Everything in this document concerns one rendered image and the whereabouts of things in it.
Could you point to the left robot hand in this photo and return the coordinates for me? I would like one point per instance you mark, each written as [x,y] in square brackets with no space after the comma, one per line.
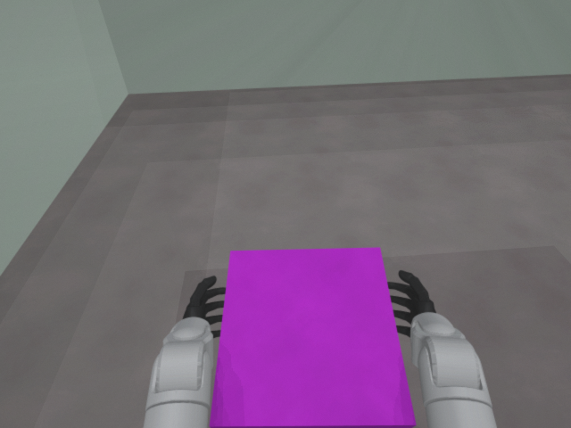
[197,306]

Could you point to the right robot hand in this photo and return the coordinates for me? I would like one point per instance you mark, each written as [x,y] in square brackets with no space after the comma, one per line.
[418,303]

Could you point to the left robot forearm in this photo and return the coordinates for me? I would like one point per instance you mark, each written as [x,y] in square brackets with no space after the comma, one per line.
[180,387]

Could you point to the carton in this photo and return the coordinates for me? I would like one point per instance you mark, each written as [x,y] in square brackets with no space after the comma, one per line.
[308,340]

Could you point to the right robot forearm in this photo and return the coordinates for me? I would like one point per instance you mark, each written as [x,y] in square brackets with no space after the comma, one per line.
[453,385]

